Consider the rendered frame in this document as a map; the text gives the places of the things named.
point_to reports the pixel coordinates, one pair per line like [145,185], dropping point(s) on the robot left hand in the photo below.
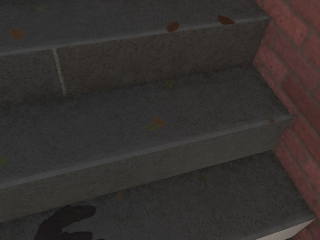
[51,229]

